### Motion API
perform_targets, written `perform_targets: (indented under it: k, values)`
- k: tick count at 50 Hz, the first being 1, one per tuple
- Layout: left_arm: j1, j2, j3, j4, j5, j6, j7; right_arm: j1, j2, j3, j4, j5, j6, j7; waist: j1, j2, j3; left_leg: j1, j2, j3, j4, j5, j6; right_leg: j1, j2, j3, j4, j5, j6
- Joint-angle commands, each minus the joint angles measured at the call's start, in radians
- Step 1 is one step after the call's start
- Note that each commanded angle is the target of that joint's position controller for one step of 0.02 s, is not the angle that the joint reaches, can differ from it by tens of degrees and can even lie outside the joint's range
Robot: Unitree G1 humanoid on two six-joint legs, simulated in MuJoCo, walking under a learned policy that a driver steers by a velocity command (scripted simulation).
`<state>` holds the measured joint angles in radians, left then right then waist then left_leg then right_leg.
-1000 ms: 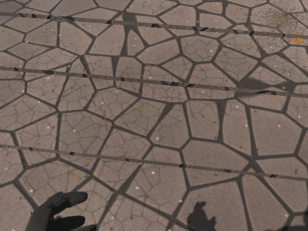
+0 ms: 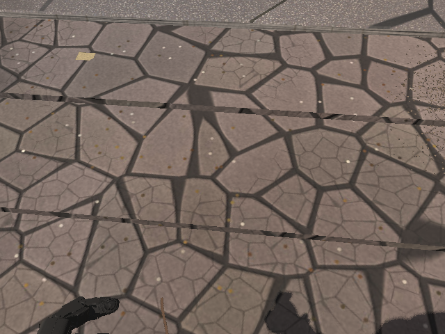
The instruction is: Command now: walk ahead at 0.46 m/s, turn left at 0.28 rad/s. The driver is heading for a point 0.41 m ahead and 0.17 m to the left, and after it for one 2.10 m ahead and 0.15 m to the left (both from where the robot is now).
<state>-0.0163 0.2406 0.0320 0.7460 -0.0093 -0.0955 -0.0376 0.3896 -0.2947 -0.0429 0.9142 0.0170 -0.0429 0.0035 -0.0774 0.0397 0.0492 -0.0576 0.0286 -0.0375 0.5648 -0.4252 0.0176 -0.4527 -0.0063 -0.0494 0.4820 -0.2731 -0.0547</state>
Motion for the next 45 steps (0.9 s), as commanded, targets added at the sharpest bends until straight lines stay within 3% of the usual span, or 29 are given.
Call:
perform_targets:
  k: [1,2,3,5,7,9,12,16,18,19,20,21,22,23,24,26,27,30,32,37,39,41,42,43,44,45]
  values:
    - [0.455,0.219,0.084,0.065,0.010,0.021,0.028,-0.009,-0.098,-0.010,-0.082,0.022,-0.030,0.001,0.235,-0.162,-0.455,-0.617,-0.012,-0.105,0.634,-0.138,0.008,0.913,-0.422,0.569,-0.137,0.078,-0.195]
    - [0.319,0.186,0.068,0.038,0.017,0.020,0.037,-0.094,-0.145,-0.029,-0.116,0.036,-0.028,-0.005,0.201,-0.125,-0.276,-0.645,0.031,-0.087,0.626,-0.077,0.000,0.742,-0.384,0.420,-0.161,0.217,-0.159]
    - [0.225,0.140,0.055,0.031,0.021,0.017,0.039,-0.118,-0.138,-0.035,-0.118,0.033,-0.019,-0.014,0.155,-0.113,-0.190,-0.609,0.063,-0.064,0.587,-0.032,-0.013,0.609,-0.322,0.294,-0.168,0.333,-0.130]
    - [0.123,0.102,0.045,0.033,0.025,0.012,0.037,-0.077,-0.091,-0.042,-0.104,0.020,0.018,-0.025,0.082,-0.154,-0.110,-0.497,0.081,-0.027,0.544,0.018,-0.042,0.396,-0.257,0.137,-0.216,0.376,-0.103]
    - [0.071,0.118,0.050,0.035,0.028,0.011,0.039,-0.057,-0.043,-0.038,-0.119,0.013,0.059,-0.023,0.042,-0.179,-0.071,-0.442,0.070,0.010,0.515,0.062,-0.071,0.272,-0.254,0.051,-0.265,0.372,-0.121]
    - [0.049,0.150,0.060,0.041,0.030,0.015,0.046,-0.072,-0.038,-0.038,-0.144,0.001,0.085,-0.022,0.027,-0.182,-0.058,-0.422,0.076,0.022,0.442,0.124,-0.086,0.227,-0.264,-0.003,-0.279,0.356,-0.134]
    - [0.008,0.176,0.065,0.038,0.019,0.028,0.060,-0.112,-0.047,-0.039,-0.172,-0.011,0.100,-0.003,0.015,-0.172,-0.078,-0.336,0.084,0.037,0.294,0.241,-0.068,0.214,-0.252,-0.079,-0.241,0.348,-0.116]
    - [0.009,0.219,0.079,0.046,-0.005,0.060,0.063,-0.183,-0.087,-0.056,-0.227,-0.008,0.125,0.023,0.020,-0.150,-0.086,-0.324,0.080,0.070,0.169,0.190,-0.036,0.325,-0.299,-0.073,-0.144,0.319,-0.092]
    - [-0.010,0.223,0.083,0.047,-0.019,0.078,0.063,-0.145,-0.098,-0.069,-0.228,-0.005,0.130,0.030,-0.014,-0.127,-0.094,-0.248,0.052,0.115,0.073,0.193,-0.008,0.338,-0.293,-0.095,-0.028,0.337,-0.058]
    - [0.009,0.197,0.078,0.055,-0.019,0.087,0.063,-0.073,-0.120,-0.086,-0.201,-0.008,0.124,0.027,-0.041,-0.053,-0.124,-0.135,0.001,0.138,-0.007,0.230,0.019,0.316,-0.235,-0.126,0.136,0.332,-0.029]
    - [0.078,0.171,0.074,0.053,-0.005,0.096,0.058,-0.048,-0.196,-0.115,-0.177,-0.014,0.114,0.017,-0.024,0.117,-0.098,-0.044,-0.021,0.079,-0.065,0.422,0.057,0.192,-0.132,-0.156,0.345,0.183,0.024]
    - [0.093,0.134,0.063,0.024,0.027,0.103,0.052,-0.060,-0.264,-0.132,-0.188,-0.007,0.107,0.005,0.030,0.301,-0.105,0.079,0.138,-0.203,-0.107,0.618,0.134,-0.071,-0.037,-0.151,0.597,-0.348,0.091]
    - [0.067,0.123,0.055,-0.001,0.019,0.098,0.042,-0.069,-0.240,-0.108,-0.221,-0.029,0.077,0.013,0.036,0.223,-0.216,0.108,0.252,-0.448,-0.187,0.530,0.223,-0.181,0.004,0.013,0.772,-0.421,0.095]
    - [0.019,0.145,0.060,-0.009,-0.011,0.094,0.040,-0.125,-0.224,-0.100,-0.252,-0.030,0.047,0.022,0.031,0.081,-0.218,0.067,0.297,-0.496,-0.250,0.382,0.238,-0.220,-0.009,0.068,0.812,-0.353,0.078]
    - [-0.006,0.146,0.060,-0.010,-0.013,0.095,0.047,-0.170,-0.208,-0.092,-0.268,-0.024,0.027,0.022,0.039,0.009,-0.176,0.017,0.289,-0.470,-0.261,0.310,0.228,-0.239,-0.026,0.094,0.810,-0.291,0.066]
    - [0.004,0.175,0.068,-0.003,0.007,0.102,0.071,-0.253,-0.166,-0.078,-0.278,-0.015,0.014,-0.002,0.081,0.051,-0.163,-0.057,0.231,-0.363,-0.233,0.342,0.178,-0.176,-0.063,0.129,0.724,-0.171,0.070]
    - [0.005,0.180,0.074,0.002,0.011,0.103,0.075,-0.259,-0.156,-0.073,-0.278,-0.019,0.016,-0.015,0.088,0.066,-0.179,-0.074,0.191,-0.310,-0.225,0.375,0.152,-0.131,-0.048,0.119,0.704,-0.131,0.073]
    - [-0.003,0.133,0.065,0.006,0.007,0.110,0.076,-0.231,-0.160,-0.073,-0.281,-0.018,0.028,-0.037,0.083,0.045,-0.199,-0.064,0.164,-0.273,-0.202,0.482,0.142,-0.110,-0.011,0.102,0.596,-0.111,0.091]
    - [-0.013,0.103,0.056,0.004,0.009,0.116,0.077,-0.227,-0.175,-0.081,-0.286,-0.011,0.041,-0.040,0.074,0.055,-0.186,-0.075,0.155,-0.281,-0.207,0.401,0.139,-0.093,0.004,0.087,0.472,-0.124,0.102]
    - [0.033,0.128,0.068,0.020,0.010,0.116,0.068,-0.278,-0.181,-0.086,-0.304,-0.011,0.052,-0.037,0.079,0.103,-0.173,-0.156,0.149,-0.345,-0.214,0.241,0.137,0.027,0.011,0.081,0.337,-0.108,0.098]
    - [0.092,0.135,0.076,0.035,0.007,0.113,0.063,-0.308,-0.176,-0.086,-0.308,-0.007,0.059,-0.031,0.100,0.123,-0.166,-0.202,0.129,-0.356,-0.214,0.226,0.121,0.117,0.022,0.054,0.246,-0.108,0.085]
    - [0.208,0.126,0.083,0.075,0.006,0.106,0.057,-0.341,-0.154,-0.082,-0.311,0.007,0.071,-0.033,0.151,0.114,-0.160,-0.275,0.072,-0.321,-0.158,0.202,0.070,0.278,0.033,0.019,0.034,-0.007,0.052]
    - [0.258,0.146,0.090,0.098,0.008,0.104,0.054,-0.314,-0.113,-0.075,-0.303,0.012,0.079,-0.036,0.149,-0.018,-0.166,-0.394,-0.014,-0.237,-0.001,0.022,0.023,0.418,-0.070,0.137,-0.051,0.018,0.006]
    - [0.199,0.279,0.117,0.084,0.042,0.102,0.062,-0.286,-0.095,-0.073,-0.346,0.024,0.079,-0.035,0.087,-0.395,-0.126,-0.589,-0.151,-0.040,0.331,-0.114,-0.045,0.319,-0.356,0.573,-0.228,-0.191,-0.199]
    - [0.079,0.204,0.091,0.010,0.060,0.088,0.075,-0.286,-0.180,-0.094,-0.327,0.020,0.070,-0.032,0.073,-0.310,-0.090,-0.597,-0.064,-0.152,0.540,-0.073,-0.041,0.227,-0.395,0.642,-0.289,-0.324,-0.244]
    - [0.010,0.158,0.074,-0.017,0.047,0.080,0.092,-0.271,-0.212,-0.107,-0.322,0.018,0.070,-0.023,0.034,-0.255,-0.068,-0.593,-0.057,-0.128,0.648,-0.003,-0.030,0.185,-0.370,0.533,-0.282,-0.314,-0.198]
